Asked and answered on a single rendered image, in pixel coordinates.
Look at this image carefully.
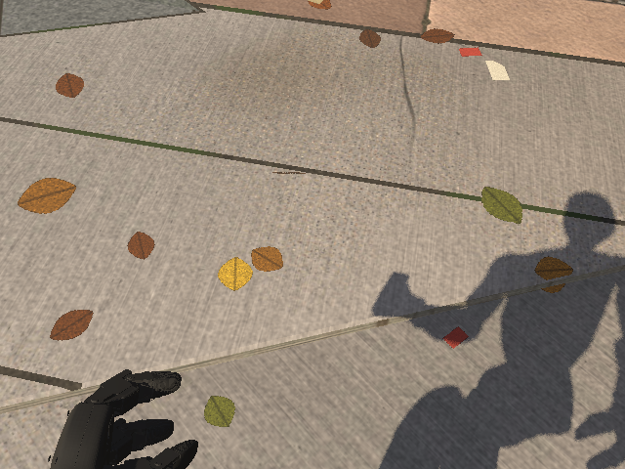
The left robot hand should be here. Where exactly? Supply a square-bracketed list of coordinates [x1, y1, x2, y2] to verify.
[48, 369, 198, 469]

